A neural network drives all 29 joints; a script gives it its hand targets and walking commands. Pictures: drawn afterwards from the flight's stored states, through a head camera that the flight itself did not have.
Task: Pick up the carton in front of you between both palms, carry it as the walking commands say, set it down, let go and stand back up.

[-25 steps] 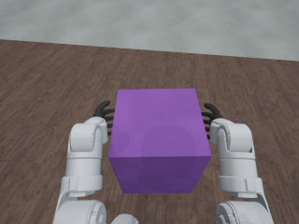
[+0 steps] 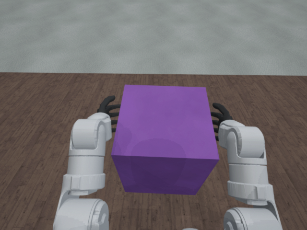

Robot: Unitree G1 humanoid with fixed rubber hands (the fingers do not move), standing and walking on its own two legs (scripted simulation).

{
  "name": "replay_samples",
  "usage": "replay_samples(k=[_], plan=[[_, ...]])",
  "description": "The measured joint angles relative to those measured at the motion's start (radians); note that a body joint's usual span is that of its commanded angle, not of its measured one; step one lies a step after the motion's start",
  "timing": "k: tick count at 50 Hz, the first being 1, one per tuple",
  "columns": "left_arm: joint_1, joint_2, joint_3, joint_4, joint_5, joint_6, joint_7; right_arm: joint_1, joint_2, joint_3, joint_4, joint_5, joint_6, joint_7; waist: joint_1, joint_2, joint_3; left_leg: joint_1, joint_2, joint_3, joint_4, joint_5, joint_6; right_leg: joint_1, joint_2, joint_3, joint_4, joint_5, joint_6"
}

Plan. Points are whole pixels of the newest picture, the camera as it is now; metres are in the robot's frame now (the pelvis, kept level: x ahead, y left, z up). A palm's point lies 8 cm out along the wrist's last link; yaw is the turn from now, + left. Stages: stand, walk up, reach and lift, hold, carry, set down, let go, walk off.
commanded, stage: carry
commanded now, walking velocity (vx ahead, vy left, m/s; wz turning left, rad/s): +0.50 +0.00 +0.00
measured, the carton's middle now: (162, 143) +0.35 -0.02 +0.02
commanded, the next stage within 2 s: none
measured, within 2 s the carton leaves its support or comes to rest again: neither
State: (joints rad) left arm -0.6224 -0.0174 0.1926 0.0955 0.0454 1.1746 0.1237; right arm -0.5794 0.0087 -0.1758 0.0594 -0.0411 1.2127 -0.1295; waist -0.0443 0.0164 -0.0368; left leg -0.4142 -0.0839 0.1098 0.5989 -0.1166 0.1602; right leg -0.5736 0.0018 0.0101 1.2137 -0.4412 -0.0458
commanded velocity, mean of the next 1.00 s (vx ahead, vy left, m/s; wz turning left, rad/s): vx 0.50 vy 0.00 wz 0.00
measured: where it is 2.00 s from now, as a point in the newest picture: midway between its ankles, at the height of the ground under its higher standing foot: (151, 124)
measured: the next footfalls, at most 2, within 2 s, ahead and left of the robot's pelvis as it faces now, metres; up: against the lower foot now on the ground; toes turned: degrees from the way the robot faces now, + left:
right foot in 0.34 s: +0.39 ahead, -0.07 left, -0.05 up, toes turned +2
left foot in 0.90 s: +0.70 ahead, +0.04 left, -0.10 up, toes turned +0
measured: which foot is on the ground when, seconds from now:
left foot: down 0.00-0.36, up 0.38-0.88, down 0.90-1.00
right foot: up 0.00-0.32, down 0.34-0.90, up 0.92-1.00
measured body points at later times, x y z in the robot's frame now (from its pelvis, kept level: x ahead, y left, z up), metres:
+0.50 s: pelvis +0.31 -0.04 -0.06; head +0.33 -0.04 +0.39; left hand +0.65 +0.14 +0.01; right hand +0.67 -0.16 +0.01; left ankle +0.21 +0.08 -0.67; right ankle +0.35 -0.07 -0.78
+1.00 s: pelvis +0.61 +0.00 -0.11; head +0.62 +0.01 +0.34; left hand +0.98 +0.16 +0.01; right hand +0.97 -0.15 +0.01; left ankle +0.67 +0.04 -0.83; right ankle +0.47 -0.10 -0.71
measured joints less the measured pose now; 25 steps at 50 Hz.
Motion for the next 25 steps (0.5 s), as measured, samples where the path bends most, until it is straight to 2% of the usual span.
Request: replay_samples(k=[6, 12, 15, 17, 18, 19, 20, 21, 23, 25], plan=[[0.016, -0.020, 0.020, -0.053, 0.031, 0.003, -0.001, -0.025, -0.005, -0.001, 0.020, 0.023, -0.023, -0.003, -0.029, -0.003, 0.018, 0.113, 0.003, -0.021, -0.050, -0.072, -0.008, -0.137, -0.047, 0.007, -0.229, 0.218, 0.014], [0.030, -0.020, 0.038, -0.101, 0.037, 0.003, -0.002, -0.054, 0.007, 0.000, 0.033, 0.019, -0.043, -0.002, -0.042, -0.022, -0.008, 0.231, -0.010, -0.050, -0.044, -0.199, -0.027, -0.098, -0.012, -0.046, -0.555, 0.493, -0.009], [0.027, -0.020, 0.040, -0.067, 0.048, 0.001, -0.008, -0.059, 0.003, 0.004, 0.072, 0.012, -0.047, 0.003, -0.045, -0.030, -0.041, 0.280, -0.018, -0.056, 0.042, -0.313, -0.038, -0.006, 0.028, -0.094, -0.730, 0.619, -0.035], [0.014, -0.023, 0.034, -0.021, 0.060, -0.002, -0.010, -0.058, -0.010, 0.006, 0.103, 0.013, -0.046, 0.009, -0.037, -0.046, -0.062, 0.277, -0.024, -0.031, 0.208, -0.349, -0.054, 0.090, 0.036, -0.117, -0.814, 0.708, -0.050], [0.007, -0.030, 0.033, 0.005, 0.069, -0.011, -0.011, -0.064, -0.023, 0.007, 0.124, 0.015, -0.048, 0.013, -0.021, -0.033, -0.073, 0.250, -0.008, -0.021, 0.326, -0.335, -0.068, 0.106, 0.049, -0.114, -0.777, 0.618, -0.048], [-0.001, -0.032, 0.030, 0.032, 0.077, -0.022, -0.012, -0.072, -0.032, 0.005, 0.149, 0.017, -0.056, 0.017, -0.003, -0.019, -0.076, 0.200, -0.001, -0.038, 0.468, -0.382, -0.090, 0.100, 0.068, -0.102, -0.717, 0.463, -0.063], [-0.006, -0.033, 0.025, 0.061, 0.082, -0.034, -0.008, -0.075, -0.038, 0.006, 0.173, 0.017, -0.065, 0.018, 0.021, -0.002, -0.066, 0.138, 0.006, -0.067, 0.606, -0.425, -0.105, 0.073, 0.087, -0.106, -0.644, 0.389, -0.082], [-0.001, -0.030, 0.020, 0.084, 0.079, -0.039, -0.008, -0.067, -0.037, 0.007, 0.188, 0.015, -0.067, 0.019, 0.041, -0.001, -0.054, 0.077, 0.006, -0.091, 0.712, -0.441, -0.108, 0.062, 0.095, -0.109, -0.597, 0.367, -0.093], [0.032, -0.018, 0.009, 0.094, 0.057, -0.031, -0.006, -0.036, -0.020, 0.016, 0.189, 0.001, -0.056, 0.017, 0.070, -0.017, -0.033, -0.030, 0.020, -0.112, 0.781, -0.406, -0.108, 0.077, 0.094, -0.108, -0.573, 0.366, -0.097], [0.061, -0.005, 0.000, 0.078, 0.027, -0.028, -0.001, -0.009, -0.002, 0.021, 0.159, -0.013, -0.043, 0.013, 0.087, -0.026, -0.005, -0.117, 0.051, -0.123, 0.723, -0.369, -0.111, 0.110, 0.091, -0.107, -0.582, 0.351, -0.094]])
